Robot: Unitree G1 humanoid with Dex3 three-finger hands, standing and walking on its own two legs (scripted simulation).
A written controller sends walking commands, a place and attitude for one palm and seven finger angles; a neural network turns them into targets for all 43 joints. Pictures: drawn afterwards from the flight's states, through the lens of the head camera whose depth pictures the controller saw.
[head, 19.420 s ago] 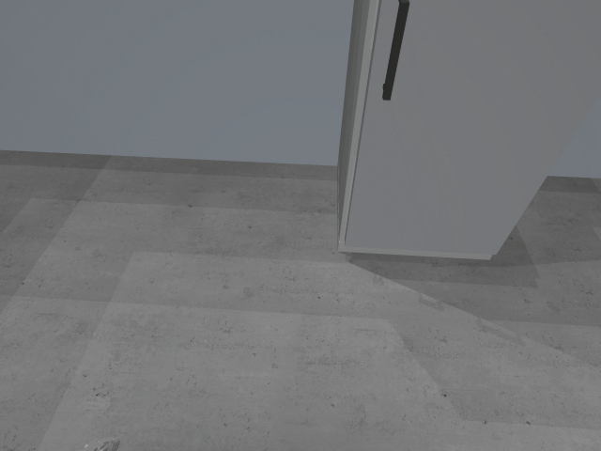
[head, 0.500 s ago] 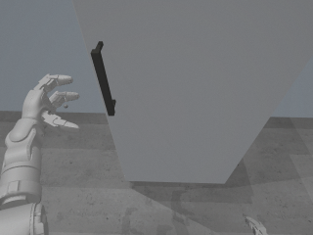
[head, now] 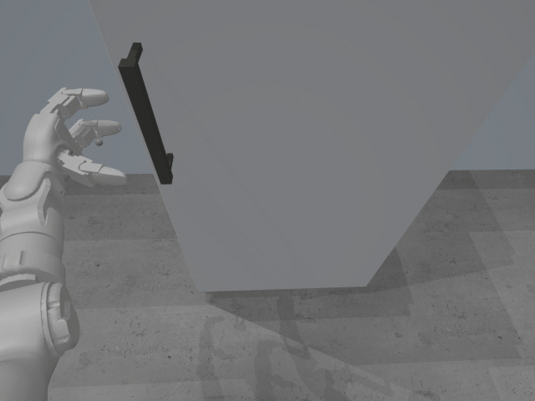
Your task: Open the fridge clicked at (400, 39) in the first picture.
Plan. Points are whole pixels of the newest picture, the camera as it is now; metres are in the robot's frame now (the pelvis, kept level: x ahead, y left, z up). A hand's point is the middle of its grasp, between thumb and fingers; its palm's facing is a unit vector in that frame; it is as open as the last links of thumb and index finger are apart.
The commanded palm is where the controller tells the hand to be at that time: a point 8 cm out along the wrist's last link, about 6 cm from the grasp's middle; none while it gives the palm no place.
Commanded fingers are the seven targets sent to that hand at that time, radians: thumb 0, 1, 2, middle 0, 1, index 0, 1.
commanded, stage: move the hooked fingers beside the handle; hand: left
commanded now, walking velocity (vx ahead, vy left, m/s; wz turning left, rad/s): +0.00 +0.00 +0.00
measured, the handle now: (153, 122) +0.50 +0.17 +0.13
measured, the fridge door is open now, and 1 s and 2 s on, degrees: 0 0 0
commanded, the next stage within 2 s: feel for the door with the fingertips in 0.72 s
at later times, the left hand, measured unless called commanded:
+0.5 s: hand (95, 150) +0.44 +0.24 +0.14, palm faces +0.02 -1.00 +0.01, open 14.0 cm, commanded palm +0.41 +0.28 +0.14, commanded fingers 0.00 -0.50 0.30 -0.30 -1.20 -0.30 -1.20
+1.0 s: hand (111, 145) +0.44 +0.22 +0.14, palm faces -0.01 -1.00 +0.01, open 14.0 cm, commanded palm +0.41 +0.26 +0.14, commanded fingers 0.00 -0.50 0.30 -0.30 -1.20 -0.30 -1.20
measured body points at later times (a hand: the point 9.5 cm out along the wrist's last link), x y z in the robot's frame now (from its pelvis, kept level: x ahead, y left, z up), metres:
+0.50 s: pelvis +0.01 +0.01 +0.00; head +0.05 +0.01 +0.45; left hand +0.43 +0.29 +0.14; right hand +0.10 -0.26 -0.10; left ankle +0.03 +0.11 -0.72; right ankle -0.01 -0.11 -0.72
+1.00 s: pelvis +0.01 +0.00 +0.00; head +0.05 +0.00 +0.45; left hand +0.44 +0.27 +0.14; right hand +0.07 -0.27 -0.11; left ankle +0.03 +0.11 -0.72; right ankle -0.01 -0.11 -0.72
